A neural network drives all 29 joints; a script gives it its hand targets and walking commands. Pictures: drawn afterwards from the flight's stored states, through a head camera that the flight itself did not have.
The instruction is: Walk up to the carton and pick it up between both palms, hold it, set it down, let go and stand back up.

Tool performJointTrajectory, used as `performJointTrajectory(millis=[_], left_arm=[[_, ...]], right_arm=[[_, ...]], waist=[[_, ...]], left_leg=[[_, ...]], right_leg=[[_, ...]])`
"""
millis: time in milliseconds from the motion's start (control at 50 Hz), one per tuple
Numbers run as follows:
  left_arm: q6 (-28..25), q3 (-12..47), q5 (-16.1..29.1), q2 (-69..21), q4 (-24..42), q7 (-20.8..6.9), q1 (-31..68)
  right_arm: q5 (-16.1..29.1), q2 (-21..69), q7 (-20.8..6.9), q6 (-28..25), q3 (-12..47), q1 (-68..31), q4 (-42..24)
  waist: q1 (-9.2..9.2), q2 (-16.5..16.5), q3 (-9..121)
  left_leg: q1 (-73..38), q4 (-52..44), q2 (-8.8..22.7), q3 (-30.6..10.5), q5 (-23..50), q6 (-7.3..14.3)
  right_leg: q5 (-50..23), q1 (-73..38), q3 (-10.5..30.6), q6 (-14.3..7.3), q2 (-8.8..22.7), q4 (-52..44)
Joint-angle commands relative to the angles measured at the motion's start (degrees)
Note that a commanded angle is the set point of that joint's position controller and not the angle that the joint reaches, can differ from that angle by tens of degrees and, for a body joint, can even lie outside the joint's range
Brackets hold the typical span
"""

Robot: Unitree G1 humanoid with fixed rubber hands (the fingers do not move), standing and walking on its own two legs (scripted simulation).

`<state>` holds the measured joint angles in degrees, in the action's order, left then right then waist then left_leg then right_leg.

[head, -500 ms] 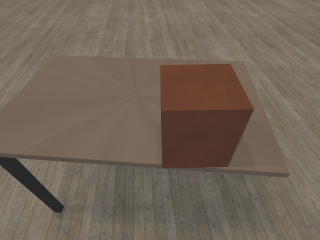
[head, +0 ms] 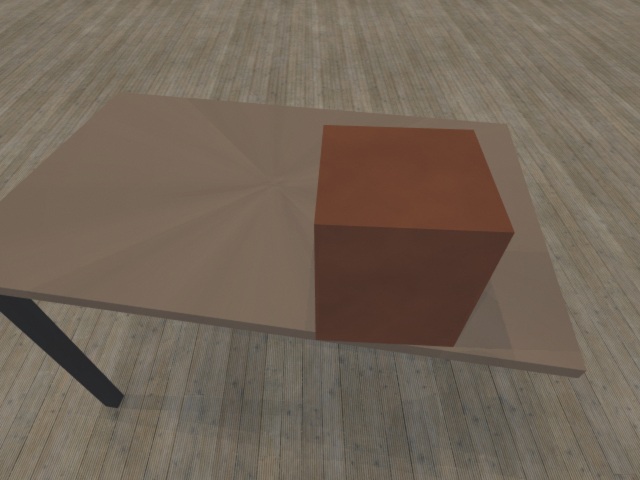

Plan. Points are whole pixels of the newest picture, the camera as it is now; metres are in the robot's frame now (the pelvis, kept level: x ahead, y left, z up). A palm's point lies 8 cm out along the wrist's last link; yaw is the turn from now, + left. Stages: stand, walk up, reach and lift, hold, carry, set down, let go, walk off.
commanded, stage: walk up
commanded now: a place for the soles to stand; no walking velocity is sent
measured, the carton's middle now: (390, 240) +0.44 -0.07 +0.06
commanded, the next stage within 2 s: reach and lift in 1.82 s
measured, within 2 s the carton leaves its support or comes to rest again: neither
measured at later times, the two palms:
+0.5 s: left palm out of the picture +0.08 +0.22 -0.14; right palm out of the picture +0.15 -0.21 -0.10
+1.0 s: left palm out of the picture +0.09 +0.20 -0.12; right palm out of the picture +0.16 -0.24 -0.09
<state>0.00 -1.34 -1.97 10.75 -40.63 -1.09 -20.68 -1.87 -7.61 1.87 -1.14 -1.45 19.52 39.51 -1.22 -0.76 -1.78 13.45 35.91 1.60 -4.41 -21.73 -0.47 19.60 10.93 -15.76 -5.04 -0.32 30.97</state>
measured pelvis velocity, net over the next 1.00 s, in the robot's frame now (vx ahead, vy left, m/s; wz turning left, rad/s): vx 0.02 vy -0.02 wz -0.07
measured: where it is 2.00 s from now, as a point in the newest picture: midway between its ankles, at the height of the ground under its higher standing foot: outside the picture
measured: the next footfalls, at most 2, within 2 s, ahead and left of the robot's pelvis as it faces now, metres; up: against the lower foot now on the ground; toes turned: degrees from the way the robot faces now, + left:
left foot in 0.42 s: +0.11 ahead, +0.11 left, +0.00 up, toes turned -2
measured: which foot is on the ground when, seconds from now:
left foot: down 0.00-0.26, up 0.28-0.40, down 0.42-1.00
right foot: down 0.00-1.00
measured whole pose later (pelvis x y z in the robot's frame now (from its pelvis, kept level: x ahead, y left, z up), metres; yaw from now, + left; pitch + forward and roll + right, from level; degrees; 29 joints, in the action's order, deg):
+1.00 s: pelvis +0.02 -0.02 +0.00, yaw -4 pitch -1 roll +1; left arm 0.7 -0.2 -0.3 10.3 -39.8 0.1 -19.6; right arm -1.1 -7.7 1.7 1.3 -0.7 8.8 40.5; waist -2.7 -2.4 -3.1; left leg 16.6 29.7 2.8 3.5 -11.9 -1.4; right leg 19.1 9.4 -7.3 -6.0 -3.6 28.9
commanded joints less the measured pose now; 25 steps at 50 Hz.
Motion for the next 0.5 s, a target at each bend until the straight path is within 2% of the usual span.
performJointTrajectory(millis=[0, 20, 40, 60, 80, 100, 120, 140, 160, 180, 200, 220, 240, 260, 280, 300, 320, 340, 360, 380, 400, 420, 440, 460, 480], left_arm=[[-0.26, -1.15, -0.03, 4.79, 5.40, 0.05, 0.10], [0.03, -1.03, -0.17, 4.08, 5.92, -0.10, 2.39], [0.20, -0.93, 0.16, 3.88, 5.79, -0.30, -0.30], [0.37, -1.06, 0.13, 4.28, 5.69, -0.37, -1.32], [0.34, -0.84, -0.03, 4.26, 5.62, -0.48, -0.21], [0.15, -1.14, -0.03, 5.84, 6.59, -0.31, -0.31], [-0.15, -1.22, 0.47, 5.43, 5.78, -0.72, -0.29], [-0.27, -1.06, 0.29, 4.33, 5.67, -0.59, -1.82], [-0.59, -1.25, 0.63, 6.06, 4.93, -0.58, -3.81], [-0.59, -1.62, 0.89, 6.97, 4.20, -0.29, -5.53], [-0.35, -1.35, 1.01, 6.67, 3.60, 0.34, -7.56], [-0.36, -2.02, 0.58, 7.97, 3.43, 0.62, -9.01], [-0.37, -1.66, 0.44, 7.81, 3.35, 0.94, -8.42], [-0.60, -1.30, 0.47, 7.99, 4.20, 0.92, -7.60], [-0.64, -1.37, 0.26, 7.18, 4.72, 1.19, -5.90], [-0.46, -1.35, 0.51, 6.64, 4.46, 1.01, -4.26], [-0.54, -1.10, 0.00, 5.99, 5.24, 0.98, -3.42], [-0.40, -1.04, -0.38, 5.50, 5.61, 1.28, -1.91], [-0.10, -0.99, 0.29, 5.30, 6.34, 1.17, 0.67], [-0.10, -1.15, 0.38, 5.93, 6.98, 1.13, 1.80], [0.12, -1.22, 1.07, 5.18, 7.13, 0.94, 1.92], [0.46, -0.91, 0.95, 4.74, 6.84, 0.65, 1.38], [0.88, -0.04, 1.32, 3.52, 7.64, 0.21, 1.62], [1.58, -0.33, 1.19, 4.07, 6.79, 0.29, -0.50], [2.21, -0.11, 1.25, 3.01, 6.53, 0.20, -1.63]], right_arm=[[0.29, -3.55, 0.60, -1.07, -0.85, 3.48, -3.66], [0.49, -4.13, 0.42, -1.29, -0.73, 3.96, -3.51], [-0.10, -5.75, 0.59, -1.21, -1.32, 2.46, -3.55], [0.20, -6.03, 0.75, -1.09, -1.53, 1.54, -3.88], [0.40, -6.00, 0.97, -1.10, -1.40, 1.67, -4.73], [0.54, -6.06, 1.20, -1.11, -1.22, 1.84, -5.07], [0.75, -4.38, 0.95, -1.47, -1.01, 1.70, -5.89], [0.55, -5.84, 1.00, -1.56, -1.26, 0.98, -5.41], [0.46, -5.22, 1.07, -1.25, -1.58, -0.50, -5.28], [0.61, -4.74, 1.04, -1.41, -1.05, -1.76, -5.46], [0.47, -3.48, 0.93, -1.25, -0.83, -2.72, -6.50], [0.20, -3.99, 1.16, -1.05, -0.78, -2.92, -6.57], [0.15, -3.40, 1.33, -0.64, -0.73, -4.57, -6.22], [0.16, -1.86, 1.19, -0.34, -0.15, -5.49, -6.33], [-0.08, -1.55, 1.15, -0.09, -0.09, -5.75, -6.78], [-0.39, -0.54, 1.04, 0.28, 0.38, -5.91, -6.42], [-0.47, -0.15, 1.16, 0.27, 0.41, -6.04, -6.77], [-0.31, -0.48, 1.22, 0.18, 0.39, -4.06, -6.54], [-0.07, -0.87, 1.25, 0.23, 0.69, -4.66, -5.87], [0.03, -0.25, 1.08, -0.10, 0.54, -2.78, -5.22], [0.09, -2.07, 1.01, -0.64, 0.27, -1.82, -5.67], [0.44, -3.68, 1.23, -0.91, -0.10, 0.32, -4.72], [0.48, -6.55, 1.26, -0.97, -0.96, -0.65, -4.89], [0.39, -8.48, 1.28, -0.43, -1.54, -1.69, -5.80], [0.27, -8.92, 1.13, -0.23, -1.71, -4.17, -6.10]], waist=[[1.68, -1.39, -0.23], [2.75, -1.41, -0.47], [1.30, 4.77, -1.60], [1.29, 9.77, -1.39], [1.72, 8.59, 0.41], [1.63, 7.34, 1.75], [1.63, 6.02, 5.32], [0.05, 4.99, 3.42], [-0.06, 4.55, 4.17], [-1.30, -1.04, 4.57], [-2.11, -2.00, 3.20], [-3.42, -2.19, 2.43], [-3.21, -2.78, -0.34], [-2.85, -3.62, -1.26], [-2.20, -4.47, -2.07], [-1.40, -4.82, -3.36], [-0.73, -3.77, -4.28], [0.73, -2.50, -4.35], [1.32, -0.18, -5.70], [3.54, -2.45, -3.39], [3.14, 1.70, -1.68], [3.47, 5.14, 0.45], [3.17, 8.69, 1.25], [2.61, 9.01, 3.78], [1.46, 11.12, 1.58]], left_leg=[[1.11, -5.69, 0.93, -1.56, 10.16, 3.09], [1.02, -7.29, 2.89, -4.53, 12.95, 3.56], [1.42, -7.49, 4.31, -6.84, 15.76, 4.27], [0.13, -8.24, 5.64, -8.13, 18.85, 4.75], [-0.35, -7.81, 5.21, -7.21, 21.50, 4.59], [-0.68, -6.53, 5.27, -8.42, 24.38, 4.37], [-0.13, -6.81, 5.12, -7.87, 24.09, 4.24], [1.74, -4.16, 4.29, -7.07, 25.18, 3.25], [3.17, -1.50, 2.34, -3.57, 25.64, 2.84], [6.18, 2.11, 1.33, -2.25, 24.06, 1.76], [10.31, 4.87, -0.33, 0.75, 17.05, 0.75], [14.83, 8.10, -1.66, 2.13, 7.03, 0.02], [18.32, 8.68, -1.64, 2.32, -2.95, 0.35], [18.97, 11.13, -1.32, 2.70, -9.75, 0.86], [19.26, 13.97, -1.08, 2.71, -12.59, 0.79], [18.87, 12.93, -0.08, 3.86, -13.54, 0.68], [15.83, 8.85, -0.11, 4.76, -10.94, 1.38], [9.40, 5.78, 0.66, 5.01, -6.52, 1.88], [5.44, -0.09, 0.42, 4.22, 1.96, 2.37], [1.37, -3.95, 1.23, 2.36, 10.62, 3.50], [-2.11, -5.97, 1.89, 0.21, 20.72, 4.40], [-6.00, -7.53, 4.71, -2.43, 27.32, 5.82], [-5.27, -12.43, 9.43, -10.82, 25.64, 8.94], [-1.99, -14.05, 13.32, -16.88, 22.63, 12.09], [1.58, -14.20, 14.53, -18.18, 21.21, 12.96]], right_leg=[[-11.55, 0.29, 9.70, -0.51, 8.80, -7.16], [-12.77, -0.23, 7.22, 0.88, 6.31, -4.21], [-12.48, 1.29, 7.64, 1.09, 5.33, -3.02], [-12.90, 1.30, 8.10, 0.90, 4.78, -2.09], [-12.62, 0.48, 7.62, 1.58, 4.61, -1.62], [-15.94, -1.09, 7.89, 1.43, 4.24, -0.60], [-15.39, -4.11, 8.12, 0.94, 3.91, -0.92], [-19.74, -5.80, 9.42, 1.03, 4.66, -3.07], [-26.96, -9.65, 10.36, 0.46, 6.41, -3.22], [-32.58, -12.82, 11.69, -0.73, 7.95, -3.36], [-37.25, -14.91, 13.89, -2.38, 10.84, -3.41], [-44.88, -18.08, 17.91, -4.99, 13.89, -4.20], [-46.11, -17.61, 18.86, -6.44, 16.54, -5.71], [-42.84, -15.42, 19.19, -7.35, 19.11, -7.51], [-39.66, -12.42, 19.99, -8.22, 19.53, -8.80], [-35.11, -9.98, 18.20, -8.83, 19.46, -8.53], [-30.44, -7.06, 17.94, -8.27, 18.59, -9.44], [-25.79, -0.54, 15.53, -6.86, 17.64, -8.89], [-25.51, 3.50, 12.51, -4.50, 14.87, -8.16], [-23.35, 5.23, 8.88, -1.95, 12.41, -6.29], [-21.65, 5.96, 6.66, 0.03, 9.51, -2.35], [-16.79, 7.50, 6.05, 1.62, 7.64, 0.99], [-3.44, 9.05, 5.62, 3.28, 2.94, 5.29], [10.72, 4.65, 8.18, 3.02, 0.08, 5.64], [11.78, 3.97, 10.44, 3.22, 0.79, 5.42]])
